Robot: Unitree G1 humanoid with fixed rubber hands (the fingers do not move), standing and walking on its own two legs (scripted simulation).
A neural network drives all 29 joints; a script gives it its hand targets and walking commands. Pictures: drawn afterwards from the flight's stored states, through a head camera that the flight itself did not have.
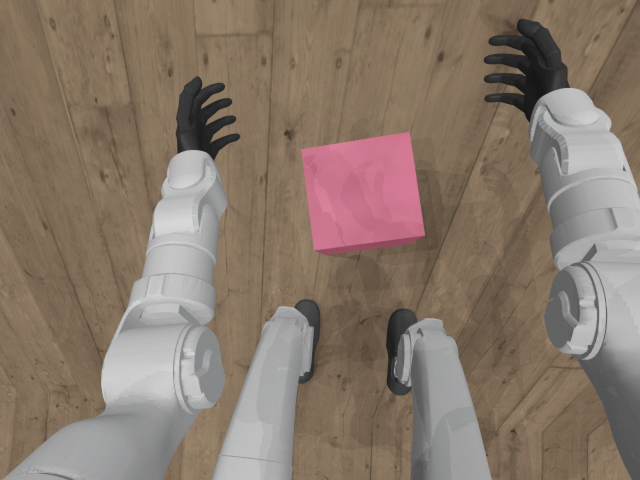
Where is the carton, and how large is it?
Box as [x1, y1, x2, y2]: [301, 132, 424, 254]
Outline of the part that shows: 409,132 301,149 314,250 324,254 397,245 408,243 424,235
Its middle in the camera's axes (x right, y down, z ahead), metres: +0.10 -0.09 +0.86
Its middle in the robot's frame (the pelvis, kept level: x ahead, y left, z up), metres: +0.48 +0.01 -0.51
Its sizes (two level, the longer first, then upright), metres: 0.210 0.200 0.250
